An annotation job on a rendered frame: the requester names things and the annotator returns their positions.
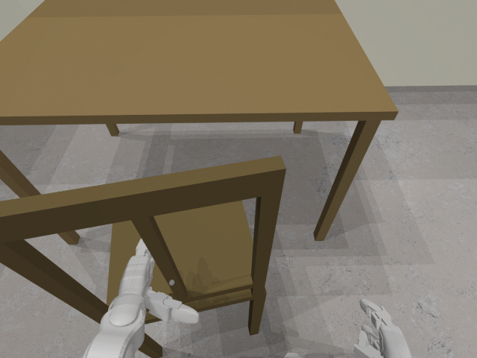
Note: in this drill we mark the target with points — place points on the table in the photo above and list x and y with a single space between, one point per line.
86 62

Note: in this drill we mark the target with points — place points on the robot right hand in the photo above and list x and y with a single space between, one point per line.
389 342

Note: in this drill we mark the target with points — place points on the robot left hand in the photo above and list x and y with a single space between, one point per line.
137 278

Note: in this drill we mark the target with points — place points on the chair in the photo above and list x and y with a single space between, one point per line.
193 223

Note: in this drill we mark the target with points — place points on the robot left forearm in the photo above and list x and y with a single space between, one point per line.
122 329

